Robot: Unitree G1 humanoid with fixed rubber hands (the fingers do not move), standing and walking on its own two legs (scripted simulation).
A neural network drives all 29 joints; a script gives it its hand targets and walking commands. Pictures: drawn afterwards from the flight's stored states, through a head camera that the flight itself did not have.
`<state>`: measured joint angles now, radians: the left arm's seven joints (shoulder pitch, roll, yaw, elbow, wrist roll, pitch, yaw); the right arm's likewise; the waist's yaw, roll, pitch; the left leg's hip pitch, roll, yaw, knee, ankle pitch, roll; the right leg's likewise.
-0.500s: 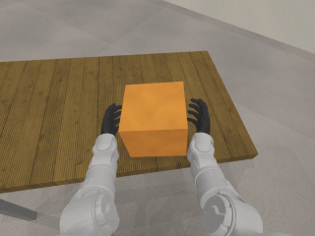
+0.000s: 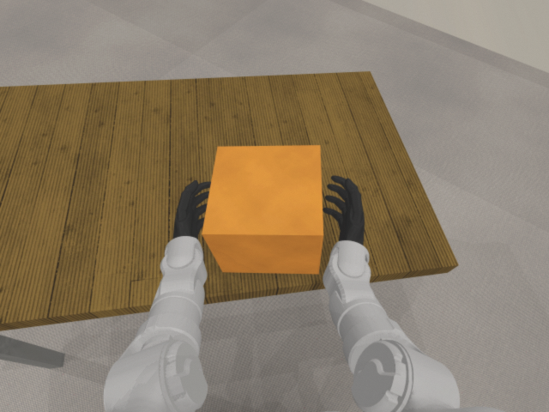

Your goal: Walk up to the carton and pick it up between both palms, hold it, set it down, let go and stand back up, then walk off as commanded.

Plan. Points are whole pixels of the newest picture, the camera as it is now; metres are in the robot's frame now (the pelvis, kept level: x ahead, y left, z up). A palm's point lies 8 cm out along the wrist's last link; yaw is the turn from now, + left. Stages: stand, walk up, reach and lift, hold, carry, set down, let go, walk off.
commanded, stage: set down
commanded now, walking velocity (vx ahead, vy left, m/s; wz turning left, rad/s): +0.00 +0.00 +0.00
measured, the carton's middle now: (269, 211) +0.41 +0.00 -0.03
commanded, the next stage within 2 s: none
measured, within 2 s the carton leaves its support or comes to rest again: rests again in 0.08 s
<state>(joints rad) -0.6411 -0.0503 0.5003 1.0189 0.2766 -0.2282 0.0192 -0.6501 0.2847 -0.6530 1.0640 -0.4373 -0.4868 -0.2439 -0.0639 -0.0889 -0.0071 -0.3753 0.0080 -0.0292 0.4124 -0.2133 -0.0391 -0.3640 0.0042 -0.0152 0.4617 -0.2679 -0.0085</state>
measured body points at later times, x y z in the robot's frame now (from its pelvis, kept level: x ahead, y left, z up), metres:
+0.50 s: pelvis -0.02 +0.03 -0.01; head +0.03 +0.07 +0.44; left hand +0.42 +0.14 +0.05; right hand +0.34 -0.13 +0.01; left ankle -0.01 +0.14 -0.74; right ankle -0.04 -0.10 -0.74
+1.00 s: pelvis -0.07 +0.05 -0.01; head -0.05 +0.09 +0.44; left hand +0.34 +0.20 +0.01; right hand +0.29 -0.12 +0.03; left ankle -0.01 +0.14 -0.74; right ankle -0.04 -0.10 -0.74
